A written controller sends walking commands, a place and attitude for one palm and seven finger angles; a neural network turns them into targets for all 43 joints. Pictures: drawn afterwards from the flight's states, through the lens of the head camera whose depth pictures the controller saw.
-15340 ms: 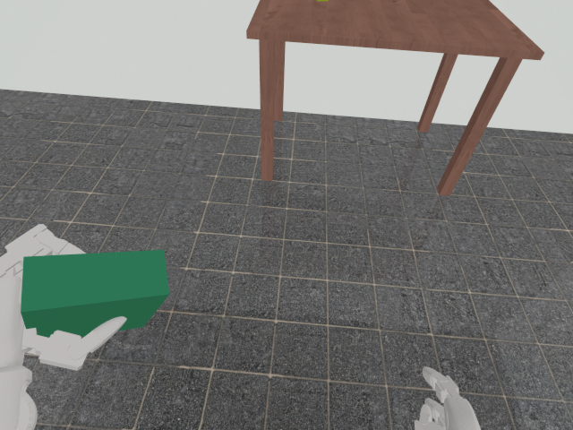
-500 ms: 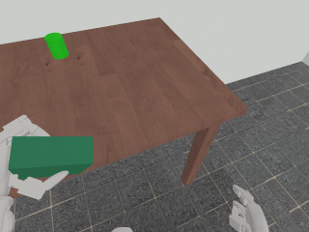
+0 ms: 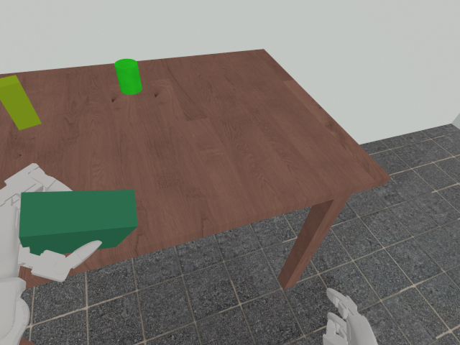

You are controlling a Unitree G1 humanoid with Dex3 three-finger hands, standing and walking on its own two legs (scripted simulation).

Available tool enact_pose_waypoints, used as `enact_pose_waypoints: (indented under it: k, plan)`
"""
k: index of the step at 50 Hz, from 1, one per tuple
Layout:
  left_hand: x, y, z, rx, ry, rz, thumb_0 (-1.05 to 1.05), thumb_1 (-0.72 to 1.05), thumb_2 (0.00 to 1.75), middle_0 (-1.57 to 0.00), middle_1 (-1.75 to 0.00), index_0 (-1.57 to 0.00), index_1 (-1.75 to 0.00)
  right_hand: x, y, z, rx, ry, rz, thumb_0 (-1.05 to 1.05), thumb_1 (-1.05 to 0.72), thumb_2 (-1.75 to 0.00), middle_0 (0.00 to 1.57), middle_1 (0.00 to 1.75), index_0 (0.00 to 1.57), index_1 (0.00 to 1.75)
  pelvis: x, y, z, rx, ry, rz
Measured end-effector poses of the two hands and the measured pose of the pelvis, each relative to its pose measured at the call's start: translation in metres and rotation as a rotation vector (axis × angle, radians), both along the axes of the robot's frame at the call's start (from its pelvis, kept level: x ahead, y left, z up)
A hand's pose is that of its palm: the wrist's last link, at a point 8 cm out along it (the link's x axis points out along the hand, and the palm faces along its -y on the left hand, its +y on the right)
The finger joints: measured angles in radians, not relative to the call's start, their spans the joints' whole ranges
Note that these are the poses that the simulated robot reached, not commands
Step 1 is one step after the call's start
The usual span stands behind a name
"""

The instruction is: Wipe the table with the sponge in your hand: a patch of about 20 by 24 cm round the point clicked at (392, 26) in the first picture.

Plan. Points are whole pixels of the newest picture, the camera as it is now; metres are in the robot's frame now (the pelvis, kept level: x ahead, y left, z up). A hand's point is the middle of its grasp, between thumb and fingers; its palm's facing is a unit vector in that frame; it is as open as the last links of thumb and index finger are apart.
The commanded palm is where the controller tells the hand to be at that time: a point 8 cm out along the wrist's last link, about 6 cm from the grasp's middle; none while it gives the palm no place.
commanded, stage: come to a stop and stand still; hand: left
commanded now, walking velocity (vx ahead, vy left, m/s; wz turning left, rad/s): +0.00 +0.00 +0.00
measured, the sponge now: (94, 224) +0.23 +0.22 +0.14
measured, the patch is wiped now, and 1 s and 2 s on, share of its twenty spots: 0.00 0.00 0.00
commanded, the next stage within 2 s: look again from close up in 0.08 s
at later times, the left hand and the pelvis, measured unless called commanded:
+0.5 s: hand (78, 201) +0.25 +0.24 +0.16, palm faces +0.37 -0.85 -0.37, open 9.4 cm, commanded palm +0.19 +0.28 +0.18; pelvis +0.03 +0.00 +0.00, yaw +0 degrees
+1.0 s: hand (113, 193) +0.27 +0.20 +0.16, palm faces +0.36 -0.85 -0.38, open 9.4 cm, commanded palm +0.21 +0.24 +0.18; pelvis +0.05 -0.04 +0.00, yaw +0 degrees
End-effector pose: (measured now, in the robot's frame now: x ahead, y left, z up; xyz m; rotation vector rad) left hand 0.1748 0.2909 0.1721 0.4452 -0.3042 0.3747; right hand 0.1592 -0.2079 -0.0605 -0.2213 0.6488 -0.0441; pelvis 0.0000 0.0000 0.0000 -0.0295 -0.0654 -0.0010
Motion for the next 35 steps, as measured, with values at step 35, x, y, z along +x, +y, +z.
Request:
enact_pose_waypoints:
  k: [35]
  plan:
    - [0.037, -0.007, -0.006, -0.031, 0.061, 0.010, 0.00, -0.44, 1.05, -0.81, -1.39, -0.81, -1.39, 0.047, -0.015, -0.001, -0.018, 0.039, -0.025, 0.01, -0.90, -0.90, 0.21, 0.30, 0.21, 0.30, 0.038, -0.008, 0.003, 0.008, 0.032, 0.003]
